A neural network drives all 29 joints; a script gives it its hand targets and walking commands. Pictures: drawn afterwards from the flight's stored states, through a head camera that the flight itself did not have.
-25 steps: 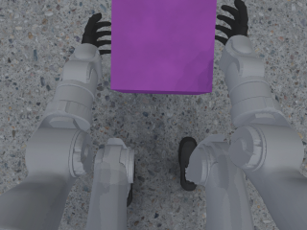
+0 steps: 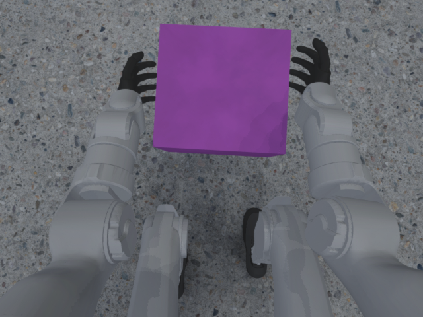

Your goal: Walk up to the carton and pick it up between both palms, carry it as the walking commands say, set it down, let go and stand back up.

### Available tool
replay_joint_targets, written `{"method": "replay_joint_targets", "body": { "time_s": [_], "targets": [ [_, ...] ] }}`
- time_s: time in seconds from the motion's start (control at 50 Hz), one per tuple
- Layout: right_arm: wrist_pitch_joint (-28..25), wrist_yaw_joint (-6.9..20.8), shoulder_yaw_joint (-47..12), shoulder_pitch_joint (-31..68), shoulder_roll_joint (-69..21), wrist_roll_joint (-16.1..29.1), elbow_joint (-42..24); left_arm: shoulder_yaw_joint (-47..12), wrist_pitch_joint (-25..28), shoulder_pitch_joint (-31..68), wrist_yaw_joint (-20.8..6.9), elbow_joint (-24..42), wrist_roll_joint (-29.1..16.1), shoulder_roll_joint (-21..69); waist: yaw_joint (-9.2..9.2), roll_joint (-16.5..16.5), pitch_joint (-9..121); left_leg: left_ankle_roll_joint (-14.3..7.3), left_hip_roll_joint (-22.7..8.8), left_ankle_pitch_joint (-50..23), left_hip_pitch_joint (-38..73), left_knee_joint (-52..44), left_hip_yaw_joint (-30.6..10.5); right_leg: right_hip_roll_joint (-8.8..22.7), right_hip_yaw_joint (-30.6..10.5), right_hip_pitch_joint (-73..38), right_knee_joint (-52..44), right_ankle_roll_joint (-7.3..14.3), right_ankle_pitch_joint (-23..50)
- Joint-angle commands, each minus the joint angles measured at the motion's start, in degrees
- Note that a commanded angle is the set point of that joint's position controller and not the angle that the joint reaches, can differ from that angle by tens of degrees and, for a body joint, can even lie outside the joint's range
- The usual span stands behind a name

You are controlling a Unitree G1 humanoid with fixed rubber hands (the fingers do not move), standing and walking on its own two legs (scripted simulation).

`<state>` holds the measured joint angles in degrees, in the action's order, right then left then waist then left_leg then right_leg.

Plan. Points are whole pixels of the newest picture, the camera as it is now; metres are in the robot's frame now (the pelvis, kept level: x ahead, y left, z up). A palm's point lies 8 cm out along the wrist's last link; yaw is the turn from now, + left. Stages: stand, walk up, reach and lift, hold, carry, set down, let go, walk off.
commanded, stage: reach and lift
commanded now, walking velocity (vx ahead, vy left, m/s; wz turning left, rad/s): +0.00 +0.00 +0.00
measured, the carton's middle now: (221, 99) +0.53 -0.02 -0.16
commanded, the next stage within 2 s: none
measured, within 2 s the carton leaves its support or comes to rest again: neither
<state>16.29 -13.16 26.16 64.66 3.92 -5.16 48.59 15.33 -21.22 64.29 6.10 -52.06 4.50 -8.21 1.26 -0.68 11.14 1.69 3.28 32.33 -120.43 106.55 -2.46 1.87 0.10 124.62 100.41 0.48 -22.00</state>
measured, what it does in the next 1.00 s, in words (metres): rises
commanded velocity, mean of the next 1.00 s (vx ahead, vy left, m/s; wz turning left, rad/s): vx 0.00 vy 0.00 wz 0.00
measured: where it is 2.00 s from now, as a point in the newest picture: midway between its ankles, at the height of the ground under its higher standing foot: (215, 265)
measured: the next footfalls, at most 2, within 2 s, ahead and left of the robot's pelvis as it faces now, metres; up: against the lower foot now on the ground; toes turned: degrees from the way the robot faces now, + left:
none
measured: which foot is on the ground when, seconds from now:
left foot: down 0.00-1.00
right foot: down 0.00-1.00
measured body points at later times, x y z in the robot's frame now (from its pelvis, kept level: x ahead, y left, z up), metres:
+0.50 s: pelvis +0.02 +0.00 +0.06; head +0.25 +0.00 +0.45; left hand +0.51 +0.15 -0.01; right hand +0.50 -0.18 +0.00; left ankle +0.09 +0.12 -0.43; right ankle +0.14 -0.13 -0.43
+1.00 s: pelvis +0.04 +0.00 +0.13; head +0.22 +0.00 +0.54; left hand +0.49 +0.15 +0.07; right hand +0.48 -0.18 +0.07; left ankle +0.09 +0.12 -0.43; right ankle +0.14 -0.13 -0.43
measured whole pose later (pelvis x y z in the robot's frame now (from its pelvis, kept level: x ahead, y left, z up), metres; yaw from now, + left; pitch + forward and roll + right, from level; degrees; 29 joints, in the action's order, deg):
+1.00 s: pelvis +0.04 +0.00 +0.13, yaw +0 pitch +40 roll +0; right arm 17.7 -11.8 26.7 47.6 -1.3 -8.0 45.1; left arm 17.6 -21.5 48.8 5.0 -49.3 8.6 -2.2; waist 1.3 -1.0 18.0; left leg 1.2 3.3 30.4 -92.3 83.3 -3.1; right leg 1.5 0.1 96.2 78.6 -0.1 -21.9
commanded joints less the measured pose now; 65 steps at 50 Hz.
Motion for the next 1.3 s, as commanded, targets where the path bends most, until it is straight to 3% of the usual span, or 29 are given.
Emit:
{"method": "replay_joint_targets", "body": {
  "time_s": [0.0, 0.02, 0.04, 0.06, 0.08, 0.1, 0.12, 0.14, 0.16, 0.18, 0.2, 0.26, 0.28, 0.32, 0.34, 0.42, 0.44, 0.52, 0.54, 0.6, 0.64, 0.74, 0.86, 0.92, 0.94, 0.98, 1.02, 1.06, 1.28],
  "targets": [
    [4.52, 25.15, -21.62, 24.9, -61.84, 0.52, 1.63, -13.72, 4.16, 34.95, -20.61, 11.4, -3.09, 58.01, 3.39, -1.52, 57.24, -3.16, 6.14, -3.87, 18.85, -17.23, 6.13, -9.89, 3.62, -50.32, -5.75, -0.46, 7.48],
    [3.97, 24.89, -21.34, 25.37, -59.7, 0.42, -1.49, -13.5, 4.25, 36.83, -20.76, 13.3, -3.62, 60.08, 5.76, -1.01, 60.53, -2.8, 6.28, -5.33, 20.93, -16.96, 6.08, -10.05, 3.28, -52.89, -7.6, -0.52, 8.62],
    [4.31, 24.83, -20.56, 25.77, -60.14, -0.62, 2.67, -11.31, 4.53, 35.31, -21.44, 10.38, -2.23, 58.39, 2.36, -0.04, 53.74, -2.99, 6.54, -0.92, 13.49, -17.06, 6.72, -9.6, 2.43, -51.92, -7.68, -0.27, 5.4],
    [4.25, 24.64, -22.61, 23.59, -62.08, 0.73, -2.57, -15.09, 4.86, 36.36, -20.71, 16.54, -4.71, 59.78, 6.15, 0.72, 63.5, -2.98, 6.56, -6.55, 22.82, -17.68, 5.76, -10.67, 3.51, -57.08, -8.25, -0.64, 10.87],
    [4.4, 24.96, -22.42, 22.33, -60.72, 0.12, 1.53, -12.36, 3.99, 33.18, -21.34, 10.33, -2.37, 60.19, 3.43, -1.5, 57.08, -2.47, 6.44, -5.75, 18.71, -17.92, 6.58, -9.71, 2.63, -54.06, -8.55, -0.45, 9.2],
    [5.57, 24.67, -16.94, 17.59, -59.94, -3.23, 8.48, -8.65, 3.92, 32.65, -21.41, 8.31, -0.92, 58.97, 5.6, 0.27, 48.54, -2.91, 6.04, 0.77, 14.18, -18.88, 6.32, -9.37, 2.56, -52.88, -9.92, -0.39, 3.95],
    [3.83, 24.96, -22.84, 19.67, -62.48, -0.11, -0.83, -17.68, 4.92, 36.72, -21.27, 16.71, -4.62, 62.0, 4.31, -3.97, 65.97, -2.18, 6.62, -8.61, 25.55, -18.55, 6.37, -10.48, 2.87, -57.85, -8.39, 0.39, 12.88],
    [4.34, 24.94, -24.25, 19.65, -63.11, 0.43, -2.42, -18.36, 4.48, 35.97, -21.5, 16.93, -5.75, 61.97, 6.46, 0.21, 66.82, -2.11, 6.41, -9.26, 25.99, -18.77, 5.49, -10.46, 4.0, -60.48, -9.21, -0.53, 13.99],
    [3.58, 25.25, -19.19, 20.25, -58.24, -1.69, 2.13, -14.09, 4.25, 32.59, -21.47, 10.04, -1.73, 60.52, 3.42, -5.51, 52.61, -1.74, 6.66, -4.37, 17.33, -19.18, 6.26, -9.68, 2.92, -49.46, -8.86, 0.51, 7.62],
    [3.09, 25.27, -26.43, 21.39, -61.24, 2.38, -8.44, -20.08, 4.14, 33.31, -20.47, 16.89, -5.06, 64.53, 4.45, -5.03, 71.29, -1.41, 6.96, -14.03, 34.43, -19.63, 5.32, -11.09, 4.12, -59.67, -9.42, 0.09, 15.6],
    [4.02, 25.47, -24.38, 19.35, -61.51, 0.16, -1.16, -17.52, 4.53, 32.46, -21.02, 14.65, -4.87, 62.25, 5.34, -0.33, 61.46, -1.61, 6.67, -9.27, 23.8, -19.98, 4.8, -10.15, 3.93, -57.12, -10.11, -0.17, 12.99],
    [4.3, 26.07, -21.69, 18.46, -61.62, -0.51, 1.24, -14.24, 3.74, 29.88, -20.59, 9.67, -1.61, 62.59, 3.09, -4.7, 55.32, -1.78, 6.62, -5.47, 27.1, -22.08, 5.47, -9.81, 3.24, -53.41, -11.75, 0.17, 6.98],
    [4.48, 26.04, -23.42, 21.31, -62.08, 0.66, -1.0, -13.96, 4.03, 32.11, -21.1, 11.83, -2.7, 60.69, 4.24, 1.2, 58.41, -2.57, 6.35, -3.97, 24.36, -21.53, 5.52, -10.25, 2.66, -58.33, -13.54, -0.28, 7.45],
    [3.98, 25.91, -26.25, 19.88, -63.26, 2.06, -3.55, -17.79, 4.19, 30.23, -20.99, 15.34, -3.85, 63.23, 3.74, -1.39, 65.58, -1.84, 6.67, -11.43, 29.35, -21.66, 5.49, -10.16, 2.26, -63.65, -12.94, -0.55, 15.8],
    [3.64, 25.8, -22.86, 20.95, -57.84, -0.13, -0.9, -12.91, 3.12, 24.66, -21.07, 4.13, -0.71, 64.27, 2.75, -4.74, 53.06, -1.54, 6.69, -7.72, 25.87, -23.06, 5.46, -9.34, 3.12, -55.0, -13.26, -0.41, 9.53],
    [4.01, 25.82, -24.53, 18.41, -62.75, 0.53, -1.45, -13.7, 3.83, 26.18, -21.41, 8.79, -1.24, 63.96, 1.58, -3.01, 56.07, -2.18, 6.67, -6.85, 27.99, -24.93, 5.82, -9.46, 1.5, -60.53, -15.98, -0.6, 9.35],
    [4.0, 25.62, -26.67, 15.26, -63.34, 0.31, -5.34, -17.76, 4.59, 28.87, -21.05, 15.55, -4.76, 67.07, 5.73, -0.3, 65.76, -2.09, 6.81, -10.98, 33.49, -24.55, 4.59, -10.16, 1.77, -67.09, -16.28, -0.41, 14.55],
    [4.02, 25.84, -26.85, 13.24, -63.01, 0.96, -3.84, -18.97, 5.11, 26.24, -20.69, 16.34, -4.06, 64.34, 5.51, -1.08, 60.5, -1.7, 6.76, -11.16, 32.05, -25.38, 4.73, -9.96, 2.05, -65.77, -17.47, -0.75, 14.77],
    [3.11, 26.16, -25.51, 15.27, -59.81, 0.89, -3.65, -19.79, 4.46, 28.01, -20.94, 14.89, -3.26, 64.53, 3.67, -6.36, 60.28, -0.75, 6.6, -11.23, 33.78, -26.31, 4.77, -10.01, 2.64, -61.82, -16.22, -0.1, 13.95],
    [3.45, 26.52, -28.48, 16.63, -63.18, 2.11, -6.68, -18.93, 3.7, 22.77, -20.72, 10.26, -3.35, 66.89, 2.45, -2.41, 61.3, -1.45, 6.8, -11.62, 37.78, -28.01, 4.59, -10.13, 2.58, -65.25, -19.09, -0.24, 13.52],
    [4.05, 26.25, -24.4, 11.72, -60.97, -0.35, -1.63, -16.16, 3.66, 21.34, -20.64, 10.23, -2.93, 67.01, 5.49, -2.15, 53.39, -1.25, 6.65, -10.06, 37.38, -30.35, 3.02, -9.79, 3.44, -62.18, -21.07, -0.31, 10.79],
    [4.27, 26.87, -25.63, 11.49, -65.55, -0.09, -0.99, -13.95, 3.91, 20.06, -21.12, 10.68, -0.51, 64.37, 2.28, -0.33, 54.58, -2.28, 6.49, -7.4, 37.04, -31.91, 3.63, -9.35, 1.41, -67.16, -23.6, -0.58, 9.34],
    [3.46, 26.83, -26.58, 7.62, -64.42, -0.38, -4.96, -17.99, 4.62, 17.45, -21.05, 13.71, -2.78, 68.65, 5.27, -0.58, 57.79, -1.64, 6.89, -12.72, 43.78, -35.04, 2.33, -10.32, 2.62, -72.44, -26.07, -0.5, 15.03],
    [3.0, 26.54, -26.57, 7.64, -63.88, -0.52, -5.36, -16.08, 4.65, 12.47, -21.11, 10.27, -1.18, 66.94, 2.84, -1.5, 53.29, -1.71, 6.84, -15.31, 42.53, -36.38, 2.2, -9.72, 1.58, -72.73, -26.92, -0.48, 17.42],
    [3.14, 26.39, -24.56, 6.17, -62.74, -1.6, -3.86, -17.06, 5.26, 17.4, -21.18, 13.43, -2.72, 67.51, 5.58, -3.08, 51.5, -1.44, 6.4, -11.99, 40.89, -35.39, 2.24, -9.44, 0.47, -70.67, -27.09, 0.2, 14.36],
    [2.8, 26.88, -26.58, 9.09, -62.32, 0.17, -5.97, -16.67, 4.26, 11.98, -21.55, 8.92, -0.98, 67.51, 2.32, -3.95, 51.07, -1.49, 6.49, -15.2, 42.27, -37.46, 2.6, -9.31, 1.01, -71.38, -27.8, -0.2, 17.13],
    [2.51, 27.35, -30.5, 5.03, -64.84, 1.96, -9.88, -24.41, 5.88, 16.36, -20.46, 20.01, -4.84, 68.39, 4.97, -3.15, 63.39, -0.88, 6.83, -23.13, 53.59, -37.81, 1.43, -10.79, 1.76, -76.94, -27.65, -0.41, 24.02],
    [3.72, 27.14, -23.9, 3.23, -62.4, -2.17, -0.28, -15.77, 4.58, 11.57, -20.96, 11.15, -1.02, 65.5, 3.49, -2.0, 44.14, -1.64, 6.51, -10.76, 44.74, -40.08, 1.51, -9.29, 1.14, -69.75, -30.68, 0.15, 11.73],
    [2.84, 26.8, -27.09, -1.03, -64.6, -0.9, -6.24, -17.35, 4.84, 6.25, -22.48, 10.91, 0.14, 66.29, 2.93, -2.51, 45.16, -2.2, 6.02, -16.03, 49.83, -44.95, 1.79, -8.76, -1.52, -82.37, -37.19, 0.07, 19.95]
  ]
}}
